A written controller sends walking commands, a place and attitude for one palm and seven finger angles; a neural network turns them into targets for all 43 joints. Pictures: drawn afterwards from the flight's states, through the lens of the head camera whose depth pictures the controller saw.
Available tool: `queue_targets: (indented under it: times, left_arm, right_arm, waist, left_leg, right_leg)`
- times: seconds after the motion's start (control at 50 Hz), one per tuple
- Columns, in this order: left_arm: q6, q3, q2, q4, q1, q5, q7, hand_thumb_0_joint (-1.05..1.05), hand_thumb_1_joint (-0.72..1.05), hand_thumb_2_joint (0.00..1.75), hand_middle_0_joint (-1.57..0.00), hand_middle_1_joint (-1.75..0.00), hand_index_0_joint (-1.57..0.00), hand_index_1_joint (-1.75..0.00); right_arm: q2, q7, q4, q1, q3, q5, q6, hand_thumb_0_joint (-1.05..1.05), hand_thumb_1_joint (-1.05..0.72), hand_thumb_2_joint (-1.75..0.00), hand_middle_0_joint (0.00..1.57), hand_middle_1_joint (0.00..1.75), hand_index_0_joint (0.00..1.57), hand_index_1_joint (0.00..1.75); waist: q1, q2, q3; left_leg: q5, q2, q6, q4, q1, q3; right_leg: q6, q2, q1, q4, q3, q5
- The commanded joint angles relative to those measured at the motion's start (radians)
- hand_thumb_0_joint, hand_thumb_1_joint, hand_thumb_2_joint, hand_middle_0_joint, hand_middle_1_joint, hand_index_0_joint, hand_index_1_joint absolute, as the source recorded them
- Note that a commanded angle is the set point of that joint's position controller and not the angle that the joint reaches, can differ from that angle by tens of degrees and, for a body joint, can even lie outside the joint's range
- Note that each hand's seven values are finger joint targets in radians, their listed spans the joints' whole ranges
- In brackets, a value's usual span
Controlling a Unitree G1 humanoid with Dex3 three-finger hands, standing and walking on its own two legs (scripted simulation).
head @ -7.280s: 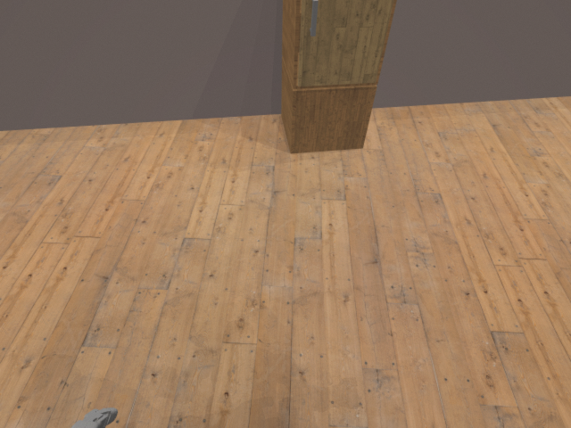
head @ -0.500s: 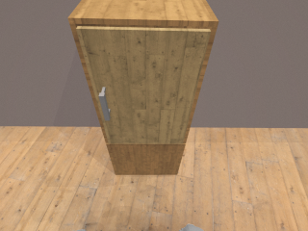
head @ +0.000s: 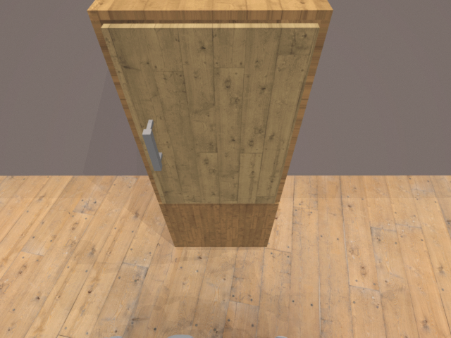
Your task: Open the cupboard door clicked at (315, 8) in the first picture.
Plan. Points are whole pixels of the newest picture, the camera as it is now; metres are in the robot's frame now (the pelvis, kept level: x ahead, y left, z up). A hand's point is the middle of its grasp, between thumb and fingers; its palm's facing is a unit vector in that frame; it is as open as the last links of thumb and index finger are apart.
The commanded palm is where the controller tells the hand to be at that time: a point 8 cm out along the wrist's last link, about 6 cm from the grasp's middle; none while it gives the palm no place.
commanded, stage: come to a stop and stand still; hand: left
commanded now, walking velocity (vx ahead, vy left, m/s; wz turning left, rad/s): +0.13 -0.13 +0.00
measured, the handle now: (154, 146) +0.54 +0.22 -0.02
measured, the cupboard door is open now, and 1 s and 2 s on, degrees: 0 0 0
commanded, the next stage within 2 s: look again from close up in 0.64 s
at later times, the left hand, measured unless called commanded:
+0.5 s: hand out of the picture -0.04 +0.21 -0.15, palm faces +0.00 -0.97 -0.23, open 7.4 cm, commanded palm none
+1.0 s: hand out of the picture +0.04 +0.21 -0.16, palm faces -0.01 -0.98 -0.21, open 7.3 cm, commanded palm none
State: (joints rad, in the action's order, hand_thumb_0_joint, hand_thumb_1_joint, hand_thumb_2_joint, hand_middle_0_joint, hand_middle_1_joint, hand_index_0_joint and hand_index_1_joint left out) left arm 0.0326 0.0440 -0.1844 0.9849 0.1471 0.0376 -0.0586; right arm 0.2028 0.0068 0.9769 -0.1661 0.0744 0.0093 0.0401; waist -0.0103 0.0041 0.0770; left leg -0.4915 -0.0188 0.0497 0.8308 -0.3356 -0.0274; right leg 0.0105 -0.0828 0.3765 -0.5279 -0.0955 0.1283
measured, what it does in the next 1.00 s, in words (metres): steps on the spot: left foot, then right foot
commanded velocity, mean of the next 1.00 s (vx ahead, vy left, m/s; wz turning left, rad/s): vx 0.06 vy -0.05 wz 0.00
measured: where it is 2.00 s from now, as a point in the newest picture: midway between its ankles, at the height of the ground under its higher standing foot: outside the picture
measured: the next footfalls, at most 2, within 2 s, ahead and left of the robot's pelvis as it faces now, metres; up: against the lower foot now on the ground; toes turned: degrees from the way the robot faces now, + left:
left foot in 0.04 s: +0.03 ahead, +0.13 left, +0.00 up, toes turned +3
right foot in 0.40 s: +0.01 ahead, -0.05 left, +0.00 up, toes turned -4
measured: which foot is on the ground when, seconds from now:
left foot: up 0.00-0.02, down 0.04-0.42, up 0.44-0.70, down 0.72-1.00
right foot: down 0.00-0.04, up 0.06-0.38, down 0.40-1.00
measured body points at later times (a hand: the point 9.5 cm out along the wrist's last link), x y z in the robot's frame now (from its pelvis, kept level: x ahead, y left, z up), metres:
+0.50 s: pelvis -0.04 +0.03 +0.00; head -0.03 +0.00 +0.45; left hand -0.04 +0.26 -0.14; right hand -0.03 -0.22 -0.16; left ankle -0.03 +0.13 -0.70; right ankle -0.03 -0.05 -0.73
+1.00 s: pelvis +0.01 +0.04 +0.01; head +0.02 +0.03 +0.46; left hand +0.04 +0.26 -0.14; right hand +0.02 -0.19 -0.15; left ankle +0.00 +0.14 -0.73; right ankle -0.03 -0.05 -0.73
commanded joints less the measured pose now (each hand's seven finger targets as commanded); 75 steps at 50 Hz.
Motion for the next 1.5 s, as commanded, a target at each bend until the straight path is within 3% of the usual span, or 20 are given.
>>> queue_targets:
  times: [0.0,0.02,0.04,0.08,0.12,0.26,0.34,0.38,0.42,0.5,0.64,0.72,0.88,1.32,1.34,1.36,1.38,1.4,1.42,1.48]
  left_arm:
    - [-0.008,0.018,-0.15,-0.085,0.058,-0.016,-0.008,0.0,0.9,0.9,-0.2,-0.3,-0.2,-0.3]
    - [0.008,0.001,-0.092,-0.096,0.056,-0.024,0.006,0.0,0.9,0.9,-0.2,-0.3,-0.2,-0.3]
    - [0.018,0.003,-0.078,-0.101,0.082,-0.021,0.014,0.0,0.9,0.9,-0.2,-0.3,-0.2,-0.3]
    - [0.031,0.015,-0.092,-0.095,0.086,0.003,0.029,0.0,0.9,0.9,-0.2,-0.3,-0.2,-0.3]
    - [0.02,0.016,-0.103,-0.102,0.13,0.007,0.048,0.0,0.9,0.9,-0.2,-0.3,-0.2,-0.3]
    - [-0.001,0.016,-0.093,-0.133,0.157,-0.001,0.072,0.0,0.9,0.9,-0.2,-0.3,-0.2,-0.3]
    - [-0.017,0.008,-0.066,-0.096,0.267,-0.002,0.073,0.0,0.9,0.9,-0.2,-0.3,-0.2,-0.3]
    - [-0.032,0.012,-0.12,-0.079,0.312,0.005,0.059,0.0,0.9,0.9,-0.2,-0.3,-0.2,-0.3]
    - [-0.053,0.013,-0.143,-0.074,0.28,-0.01,0.041,0.0,0.9,0.9,-0.2,-0.3,-0.2,-0.3]
    - [-0.079,0.012,-0.115,-0.064,0.202,-0.016,0.031,0.0,0.9,0.9,-0.2,-0.3,-0.2,-0.3]
    - [-0.069,0.004,-0.106,-0.001,0.19,-0.02,0.042,0.0,0.9,0.9,-0.2,-0.3,-0.2,-0.3]
    - [-0.061,-0.017,-0.021,0.012,0.217,-0.026,0.045,0.0,0.9,0.9,-0.2,-0.3,-0.2,-0.3]
    - [-0.07,-0.032,-0.049,0.063,0.203,-0.028,0.035,0.0,0.9,0.9,-0.2,-0.3,-0.2,-0.3]
    - [-0.062,-0.038,-0.075,0.08,0.196,-0.03,0.021,0.0,0.9,0.9,-0.2,-0.3,-0.2,-0.3]
    - [-0.092,-0.028,-0.095,0.116,0.302,-0.014,-0.025,0.0,0.9,0.9,-0.2,-0.3,-0.2,-0.3]
    - [-0.31,0.113,-0.353,-1.376,-0.476,-0.217,-0.008,0.0,0.88,0.89,-0.2,-0.32,-0.2,-0.32]
    - [-0.264,0.096,-0.266,-1.101,-0.038,-0.139,-0.035,0.0,0.85,0.88,-0.2,-0.33,-0.2,-0.33]
    - [-0.228,0.049,-0.205,-1.078,-0.018,-0.166,-0.083,0.0,0.83,0.87,-0.21,-0.34,-0.21,-0.34]
    - [-0.14,-0.08,0.068,-0.804,0.266,-0.181,-0.068,0.0,0.81,0.86,-0.21,-0.36,-0.21,-0.36]
    - [-0.294,0.069,-0.073,-0.884,0.095,-0.204,-0.004,0.0,0.74,0.83,-0.21,-0.4,-0.21,-0.4]
  right_arm:
    - [0.068,0.006,-0.094,-0.187,-0.009,0.005,-0.041,0.0,-0.9,-0.9,0.2,0.3,0.2,0.3]
    - [0.13,0.009,-0.115,-0.165,0.0,0.022,-0.04,0.0,-0.9,-0.9,0.2,0.3,0.2,0.3]
    - [0.181,0.016,-0.153,-0.094,0.006,0.034,-0.032,0.0,-0.9,-0.9,0.2,0.3,0.2,0.3]
    - [0.176,0.015,-0.174,-0.024,0.001,0.038,-0.026,0.0,-0.9,-0.9,0.2,0.3,0.2,0.3]
    - [0.172,0.013,-0.171,-0.031,-0.009,0.034,-0.031,0.0,-0.9,-0.9,0.2,0.3,0.2,0.3]
    - [0.207,0.029,-0.151,-0.119,0.003,0.035,-0.051,0.0,-0.9,-0.9,0.2,0.3,0.2,0.3]
    - [0.194,0.028,-0.137,-0.106,-0.003,0.026,-0.044,0.0,-0.9,-0.9,0.2,0.3,0.2,0.3]
    - [0.11,0.021,-0.141,-0.101,-0.028,0.012,-0.048,0.0,-0.9,-0.9,0.2,0.3,0.2,0.3]
    - [0.09,0.007,-0.139,-0.068,-0.035,0.014,-0.047,0.0,-0.9,-0.9,0.2,0.3,0.2,0.3]
    - [0.065,-0.009,-0.064,-0.147,-0.032,0.015,-0.043,0.0,-0.9,-0.9,0.2,0.3,0.2,0.3]
    - [-0.001,0.01,0.009,-0.214,-0.061,0.005,-0.072,0.0,-0.9,-0.9,0.2,0.3,0.2,0.3]
    - [0.103,0.031,0.016,-0.198,-0.052,0.013,-0.087,0.0,-0.9,-0.9,0.2,0.3,0.2,0.3]
    - [0.051,0.036,0.065,-0.182,-0.073,0.003,-0.089,0.0,-0.9,-0.9,0.2,0.3,0.2,0.3]
    - [0.052,0.037,0.126,-0.14,-0.082,0.002,-0.073,0.0,-0.9,-0.9,0.2,0.3,0.2,0.3]
    - [0.073,0.024,0.052,-0.039,-0.069,-0.009,-0.077,0.0,-0.9,-0.9,0.2,0.3,0.2,0.3]
    - [0.241,0.07,-0.281,-0.085,-0.038,-0.055,-0.219,0.0,-0.9,-0.9,0.2,0.3,0.2,0.3]
    - [0.152,0.099,-0.235,-0.012,-0.065,-0.03,-0.297,0.0,-0.9,-0.9,0.2,0.3,0.2,0.3]
    - [0.16,0.104,-0.197,-0.012,-0.052,-0.041,-0.316,0.0,-0.9,-0.9,0.2,0.3,0.2,0.3]
    - [0.108,0.092,-0.184,-0.051,-0.051,-0.051,-0.309,0.0,-0.9,-0.9,0.2,0.3,0.2,0.3]
    - [0.184,0.082,-0.29,-0.028,-0.015,-0.025,-0.326,0.0,-0.9,-0.9,0.2,0.3,0.2,0.3]
  waist:
    - [0.054,0.08,-0.237]
    - [0.046,0.254,-0.098]
    - [0.021,0.282,0.007]
    - [0.008,0.178,0.126]
    - [-0.003,0.112,0.16]
    - [0.028,0.086,0.031]
    - [-0.009,0.024,-0.052]
    - [-0.023,-0.226,-0.036]
    - [-0.017,-0.166,-0.045]
    - [0.039,-0.034,-0.036]
    - [0.03,-0.076,-0.03]
    - [-0.011,0.133,-0.035]
    - [0.007,-0.04,-0.075]
    - [0.005,-0.014,-0.036]
    - [-0.039,-0.129,0.03]
    - [0.099,0.057,-0.451]
    - [0.0,0.287,-0.464]
    - [0.016,0.309,-0.369]
    - [0.046,0.151,-0.228]
    - [0.077,-0.142,-0.11]
  left_leg:
    - [0.211,-0.01,-0.035,-0.453,0.199,-0.023]
    - [0.136,-0.165,-0.091,-0.575,0.091,0.195]
    - [0.102,-0.267,-0.169,-0.629,-0.051,0.305]
    - [-0.159,-0.246,-0.192,-0.675,-0.203,0.297]
    - [-0.12,-0.244,-0.206,-0.65,-0.164,0.265]
    - [-0.03,-0.297,-0.242,-0.621,0.036,0.287]
    - [-0.034,-0.231,-0.195,-0.511,-0.02,0.208]
    - [-0.032,-0.034,-0.106,-0.253,-0.207,0.013]
    - [-0.037,0.013,-0.084,0.032,-0.214,0.0]
    - [0.106,-0.017,-0.068,0.131,-0.19,0.008]
    - [0.235,0.018,-0.051,-0.407,0.139,-0.032]
    - [0.357,-0.208,-0.159,-0.532,0.092,0.207]
    - [0.525,-0.094,-0.095,-0.44,0.152,0.08]
    - [0.505,-0.084,-0.078,-0.467,0.194,0.064]
    - [0.426,-0.07,-0.053,-0.212,0.074,0.011]
    - [0.575,0.03,-0.097,-0.383,0.33,0.015]
    - [0.776,0.01,-0.112,-0.402,0.442,-0.011]
    - [0.745,-0.004,-0.074,-0.37,0.355,0.015]
    - [0.688,-0.026,-0.083,-0.368,0.27,0.031]
    - [0.441,0.019,-0.093,-0.215,0.035,0.048]
  right_leg:
    - [0.049,-0.081,-0.09,-0.05,0.099,0.155]
    - [-0.017,0.023,0.041,-0.146,0.024,0.334]
    - [-0.022,0.078,0.075,-0.26,0.042,0.349]
    - [-0.001,0.072,0.076,-0.404,0.089,0.29]
    - [0.001,0.075,0.15,-0.503,0.116,0.241]
    - [0.014,0.06,0.095,-0.26,0.09,0.309]
    - [0.034,0.093,-0.139,0.04,0.091,0.215]
    - [0.127,-0.075,-0.261,0.252,0.416,0.391]
    - [0.241,-0.214,-0.203,0.378,0.55,0.45]
    - [0.223,-0.145,-0.195,0.344,0.368,0.216]
    - [0.139,-0.072,-0.127,0.229,0.245,0.123]
    - [0.039,0.057,-0.146,0.081,0.102,0.168]
    - [0.049,-0.02,-0.238,0.128,0.165,-0.156]
    - [0.046,-0.034,-0.254,0.167,0.175,-0.209]
    - [-0.044,-0.099,-0.213,0.17,0.252,-0.702]
    - [0.012,-0.009,-0.266,0.06,0.178,-0.56]
    - [0.042,0.071,-0.264,0.011,0.153,-0.35]
    - [0.038,0.071,-0.171,0.036,0.088,-0.083]
    - [0.019,0.071,-0.103,0.036,0.049,-0.05]
    - [-0.01,0.071,0.101,-0.025,0.03,-0.043]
